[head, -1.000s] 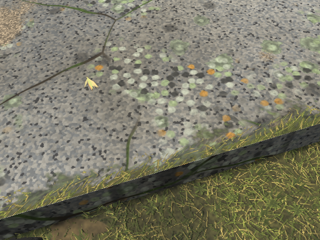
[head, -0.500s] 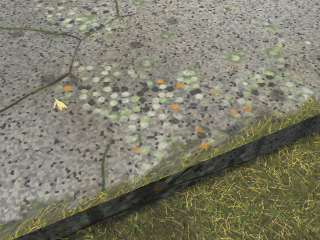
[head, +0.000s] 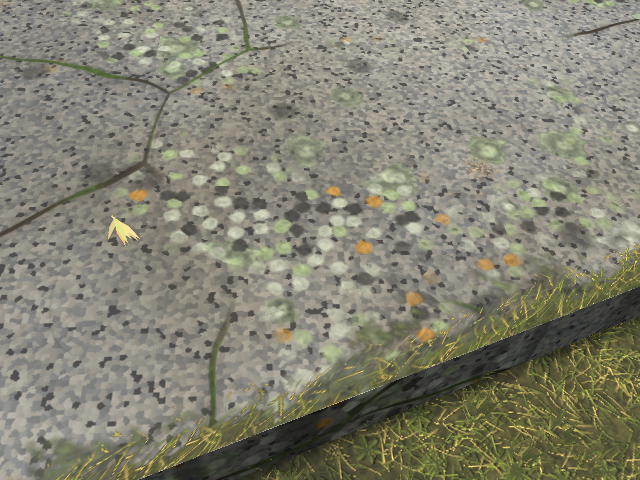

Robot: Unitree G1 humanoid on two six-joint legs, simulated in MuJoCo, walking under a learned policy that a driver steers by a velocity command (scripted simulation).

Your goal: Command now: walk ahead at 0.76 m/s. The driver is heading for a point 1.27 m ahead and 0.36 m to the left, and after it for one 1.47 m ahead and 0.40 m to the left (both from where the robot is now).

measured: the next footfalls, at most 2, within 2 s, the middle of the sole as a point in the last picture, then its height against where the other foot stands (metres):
right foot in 0.42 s outside the picture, level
left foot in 0.84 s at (254, 322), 0.17 m higher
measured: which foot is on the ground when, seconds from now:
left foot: down 0.00-0.42, up 0.44-0.82, down 0.84-1.00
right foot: up 0.00-0.40, down 0.42-0.84, up 0.86-1.00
